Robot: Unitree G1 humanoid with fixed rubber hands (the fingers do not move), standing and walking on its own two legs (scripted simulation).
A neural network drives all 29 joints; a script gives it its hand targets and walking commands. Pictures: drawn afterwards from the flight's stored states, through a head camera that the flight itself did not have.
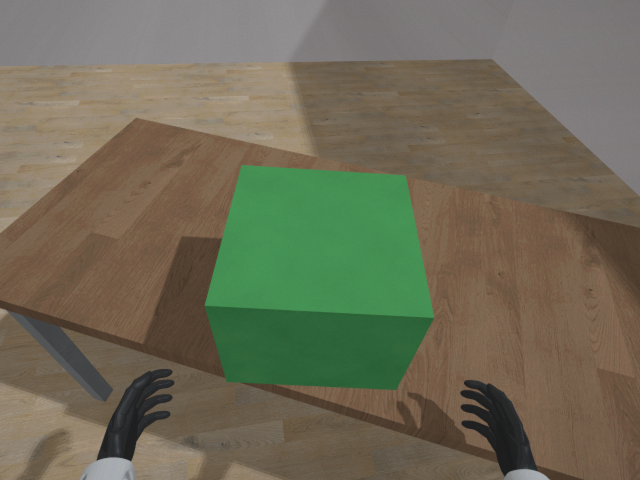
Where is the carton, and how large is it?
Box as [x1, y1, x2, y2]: [205, 165, 433, 389]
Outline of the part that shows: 241,165 205,302 206,312 226,381 395,389 433,319 405,175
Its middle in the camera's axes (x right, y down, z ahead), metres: +0.00 +0.07 +0.63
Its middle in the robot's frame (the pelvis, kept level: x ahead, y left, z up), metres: +0.41 +0.02 -0.04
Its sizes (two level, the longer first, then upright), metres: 0.273 0.271 0.224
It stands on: a table, 0.63 m high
